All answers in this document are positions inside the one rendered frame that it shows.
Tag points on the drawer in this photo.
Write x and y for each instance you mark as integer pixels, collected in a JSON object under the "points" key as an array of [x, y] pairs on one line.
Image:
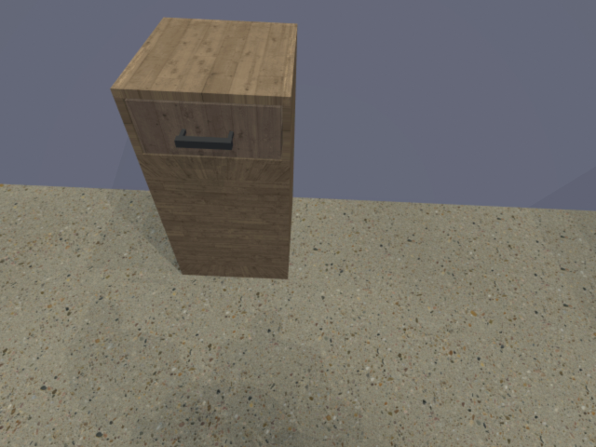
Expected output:
{"points": [[257, 128]]}

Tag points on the cabinet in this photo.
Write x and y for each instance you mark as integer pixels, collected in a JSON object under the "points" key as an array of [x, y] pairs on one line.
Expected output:
{"points": [[224, 216]]}

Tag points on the handle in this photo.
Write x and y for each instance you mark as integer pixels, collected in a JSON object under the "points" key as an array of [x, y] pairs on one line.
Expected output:
{"points": [[183, 141]]}

